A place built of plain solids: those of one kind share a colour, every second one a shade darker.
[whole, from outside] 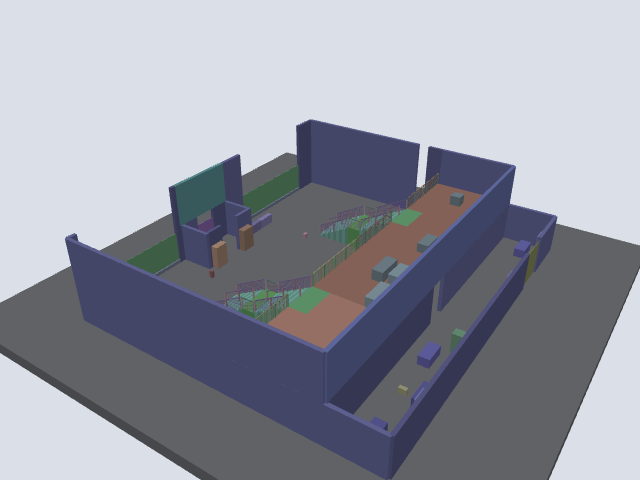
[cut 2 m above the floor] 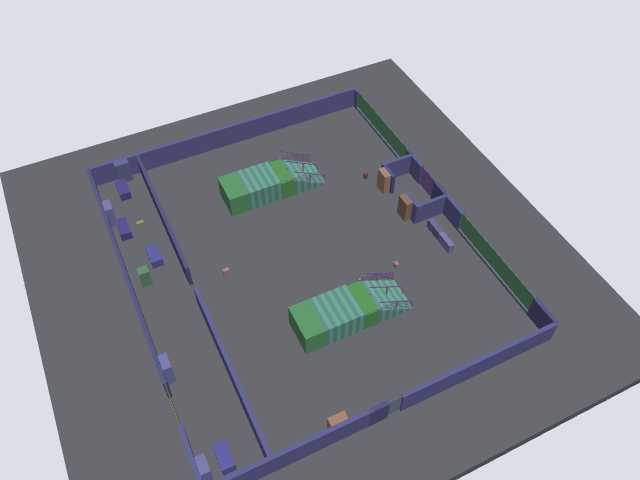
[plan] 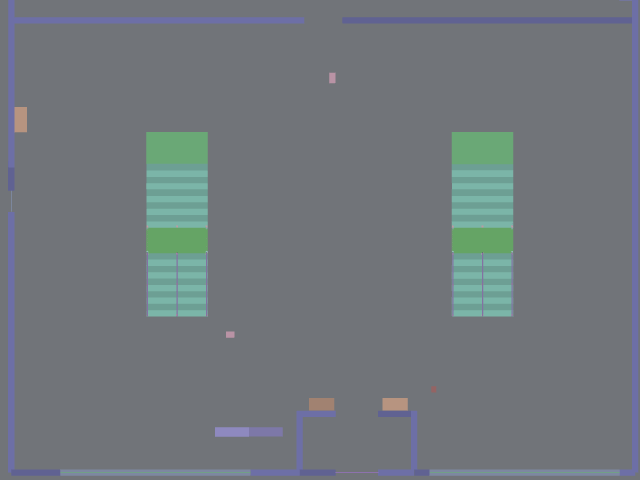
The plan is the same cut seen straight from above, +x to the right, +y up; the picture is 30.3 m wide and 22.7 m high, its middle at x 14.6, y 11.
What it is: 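A public foyer; a double-height hall behind a glazed front, a pair of broad open stairs up to an upper foyer across the back, seats and tables in groups, a desk by the way in, a back room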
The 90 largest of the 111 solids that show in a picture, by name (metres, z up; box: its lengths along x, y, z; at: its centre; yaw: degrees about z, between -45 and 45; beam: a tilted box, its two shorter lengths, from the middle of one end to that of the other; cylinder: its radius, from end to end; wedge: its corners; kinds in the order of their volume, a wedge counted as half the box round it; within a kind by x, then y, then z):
{
 "wall_1": {"box": [0.3, 12.33, 7.03], "at": [0.0, 6.16, 3.47]},
 "wall_2": {"box": [0.3, 1.4, 7.03], "at": [0.0, 14.03, 3.47]},
 "wall_3": {"box": [0.3, 6.95, 3.37], "at": [0.0, 17.91, 1.64]},
 "wall_4": {"box": [0.3, 6.95, 3.66], "at": [0.0, 17.91, 5.15]},
 "wall_5": {"box": [0.3, 4.21, 3.37], "at": [0.0, 23.49, 1.64]},
 "wall_6": {"box": [2.32, 0.3, 7.03], "at": [1.16, 0.0, 3.47]},
 "wall_7": {"box": [4.4, 0.3, 3.37], "at": [2.2, 25.59, 1.64]},
 "wall_8": {"box": [13.7, 0.3, 3.37], "at": [7.0, 21.38, 1.64]},
 "wall_9": {"box": [2.32, 0.3, 7.03], "at": [12.48, 0.0, 3.47]},
 "wall_10": {"box": [0.3, 2.78, 3.37], "at": [13.64, 1.54, 1.64]},
 "wall_11": {"box": [1.71, 0.3, 3.37], "at": [14.49, 0.0, 1.64]},
 "wall_12": {"box": [1.56, 0.3, 3.37], "at": [14.57, 2.78, 1.64]},
 "wall_13": {"box": [1.56, 0.3, 3.37], "at": [18.12, 2.78, 1.64]},
 "wall_14": {"box": [1.71, 0.3, 3.37], "at": [18.2, 0.0, 1.64]},
 "wall_15": {"box": [22.1, 0.3, 3.37], "at": [18.45, 25.59, 1.64]},
 "wall_16": {"box": [0.3, 2.78, 3.37], "at": [19.05, 1.54, 1.64]},
 "wall_17": {"box": [0.73, 0.3, 7.03], "at": [19.42, 0.0, 3.47]},
 "wall_18": {"box": [13.7, 0.3, 3.37], "at": [22.5, 21.38, 1.64]},
 "wall_19": {"box": [0.73, 0.3, 7.03], "at": [29.14, 0.0, 3.47]},
 "wall_20": {"box": [0.3, 14.73, 7.03], "at": [29.51, 7.37, 3.47]},
 "wall_21": {"box": [0.3, 6.95, 3.37], "at": [29.51, 17.91, 1.64]},
 "wall_22": {"box": [0.3, 6.95, 3.66], "at": [29.51, 17.91, 5.15]},
 "wall_23": {"box": [0.3, 4.21, 3.37], "at": [29.51, 23.49, 1.64]},
 "stair_tread_slab_1": {"box": [2.9, 0.32, 0.71], "at": [7.84, 8.44, 0.3]},
 "stair_tread_slab_2": {"box": [2.9, 0.32, 0.87], "at": [7.84, 8.73, 0.39]},
 "stair_tread_slab_3": {"box": [2.9, 0.32, 1.04], "at": [7.84, 9.03, 0.47]},
 "stair_tread_slab_4": {"box": [2.9, 0.32, 1.2], "at": [7.84, 9.33, 0.55]},
 "stair_tread_slab_5": {"box": [2.9, 0.32, 1.37], "at": [7.84, 9.63, 0.63]},
 "stair_tread_slab_6": {"box": [2.9, 0.32, 1.53], "at": [7.84, 9.93, 0.72]},
 "stair_tread_slab_7": {"box": [2.9, 0.32, 1.7], "at": [7.84, 10.23, 0.8]},
 "stair_tread_slab_8": {"box": [2.9, 0.32, 2.03], "at": [7.84, 11.74, 0.96]},
 "stair_tread_slab_9": {"box": [2.9, 0.32, 2.19], "at": [7.84, 12.04, 1.05]},
 "stair_tread_slab_10": {"box": [2.9, 0.32, 2.36], "at": [7.84, 12.34, 1.13]},
 "stair_tread_slab_11": {"box": [2.9, 0.32, 2.52], "at": [7.84, 12.64, 1.21]},
 "stair_tread_slab_12": {"box": [2.9, 0.32, 2.69], "at": [7.84, 12.94, 1.29]},
 "stair_tread_slab_13": {"box": [2.9, 0.32, 2.85], "at": [7.84, 13.24, 1.37]},
 "stair_tread_slab_14": {"box": [2.9, 0.32, 3.01], "at": [7.84, 13.54, 1.46]},
 "stair_tread_slab_15": {"box": [2.9, 0.32, 3.18], "at": [7.84, 13.84, 1.54]},
 "stair_tread_slab_16": {"box": [2.9, 0.32, 3.34], "at": [7.84, 14.14, 1.62]},
 "stair_tread_slab_17": {"box": [2.9, 0.32, 3.51], "at": [7.84, 14.44, 1.7]},
 "stair_tread_slab_18": {"box": [2.9, 0.32, 0.71], "at": [22.29, 8.44, 0.3]},
 "stair_tread_slab_19": {"box": [2.9, 0.32, 0.87], "at": [22.29, 8.73, 0.39]},
 "stair_tread_slab_20": {"box": [2.9, 0.32, 1.04], "at": [22.29, 9.03, 0.47]},
 "stair_tread_slab_21": {"box": [2.9, 0.32, 1.2], "at": [22.29, 9.33, 0.55]},
 "stair_tread_slab_22": {"box": [2.9, 0.32, 1.37], "at": [22.29, 9.63, 0.63]},
 "stair_tread_slab_23": {"box": [2.9, 0.32, 1.53], "at": [22.29, 9.93, 0.72]},
 "stair_tread_slab_24": {"box": [2.9, 0.32, 1.7], "at": [22.29, 10.23, 0.8]},
 "stair_tread_slab_25": {"box": [2.9, 0.32, 2.03], "at": [22.29, 11.74, 0.96]},
 "stair_tread_slab_26": {"box": [2.9, 0.32, 2.19], "at": [22.29, 12.04, 1.05]},
 "stair_tread_slab_27": {"box": [2.9, 0.32, 2.36], "at": [22.29, 12.34, 1.13]},
 "stair_tread_slab_28": {"box": [2.9, 0.32, 2.52], "at": [22.29, 12.64, 1.21]},
 "stair_tread_slab_29": {"box": [2.9, 0.32, 2.69], "at": [22.29, 12.94, 1.29]},
 "stair_tread_slab_30": {"box": [2.9, 0.32, 2.85], "at": [22.29, 13.24, 1.37]},
 "stair_tread_slab_31": {"box": [2.9, 0.32, 3.01], "at": [22.29, 13.54, 1.46]},
 "stair_tread_slab_32": {"box": [2.9, 0.32, 3.18], "at": [22.29, 13.84, 1.54]},
 "stair_tread_slab_33": {"box": [2.9, 0.32, 3.34], "at": [22.29, 14.14, 1.62]},
 "stair_tread_slab_34": {"box": [2.9, 0.32, 3.51], "at": [22.29, 14.44, 1.7]},
 "floor_slab_1": {"box": [6.25, 6.65, 0.3], "at": [3.27, 17.91, 3.47]},
 "floor_slab_2": {"box": [2.9, 5.14, 0.3], "at": [7.84, 18.66, 3.47]},
 "floor_slab_3": {"box": [11.56, 6.65, 0.3], "at": [15.06, 17.91, 3.47]},
 "floor_slab_4": {"box": [2.9, 5.14, 0.3], "at": [22.29, 18.66, 3.47]},
 "floor_slab_5": {"box": [5.63, 6.65, 0.3], "at": [26.54, 17.91, 3.47]},
 "stair_landing_top_slab_1": {"box": [2.9, 1.52, 3.67], "at": [7.84, 15.34, 1.79]},
 "stair_landing_top_slab_2": {"box": [2.9, 1.52, 3.67], "at": [22.29, 15.34, 1.79]},
 "wall_back_1": {"box": [29.51, 0.3, 3.66], "at": [14.75, 21.38, 5.15]},
 "stair_landing_slab_1": {"box": [2.9, 1.22, 1.86], "at": [7.84, 10.98, 0.88]},
 "stair_landing_slab_2": {"box": [2.9, 1.22, 1.86], "at": [22.29, 10.98, 0.88]},
 "mtable_1": {"box": [0.9, 0.9, 0.9], "at": [3.1, 17.77, 4.02]},
 "mtable_2": {"box": [1.8, 0.9, 0.8], "at": [11.56, 18.97, 3.97]},
 "mtable_3": {"box": [1.8, 0.9, 0.8], "at": [16.62, 19.2, 3.97]},
 "mtable_4": {"box": [2.2, 0.9, 0.9], "at": [16.65, 18.02, 4.02]},
 "mtable_5": {"box": [2.2, 0.9, 0.9], "at": [19.81, 19.31, 4.02]},
 "wall_front_1": {"box": [6.01, 0.3, 3.66], "at": [16.35, 0.0, 5.15]},
 "stockrack_1": {"box": [1.2, 0.6, 2.05], "at": [1.42, 25.14, 0.97]},
 "stockrack_2": {"box": [1.2, 0.6, 2.05], "at": [8.97, 25.14, 0.97]},
 "stockrack_3": {"box": [1.2, 0.6, 2.05], "at": [24.63, 25.14, 0.97]},
 "stockrack_4": {"box": [0.6, 1.2, 2.05], "at": [29.06, 22.91, 0.97]},
 "stockpallet_1": {"box": [1.8, 0.9, 0.8], "at": [1.9, 23.78, 0.35]},
 "stockpallet_2": {"box": [1.8, 0.9, 0.8], "at": [19.29, 23.12, 0.35]},
 "stockpallet_3": {"box": [1.8, 0.9, 0.8], "at": [23.08, 24.57, 0.35]},
 "stockpallet_4": {"box": [1.8, 0.9, 0.8], "at": [27.48, 23.48, 0.35]},
 "wallshelf_1": {"box": [0.6, 1.2, 2.05], "at": [0.45, 16.69, 0.97]},
 "wallshelf_2": {"box": [1.2, 0.6, 2.05], "at": [14.67, 3.23, 0.97]},
 "wallshelf_3": {"box": [1.2, 0.6, 2.05], "at": [18.16, 3.23, 0.97]},
 "wall_sill_front_1": {"box": [9.0, 0.3, 0.35], "at": [6.82, 0.0, 0.12]},
 "wall_sill_front_2": {"box": [9.0, 0.3, 0.35], "at": [24.28, 0.0, 0.12]},
 "front_pane_1": {"box": [9.0, 0.04, 2.5], "at": [6.82, 0.0, 1.55]},
 "front_pane_2": {"box": [9.0, 0.04, 2.5], "at": [24.28, 0.0, 1.55]},
 "clutter_roll_cage_body_1": {"box": [0.72, 0.8, 1.6], "at": [17.35, 24.37, 0.75]},
 "desk_1": {"box": [1.6, 0.45, 0.9], "at": [10.44, 1.93, 0.4]}
}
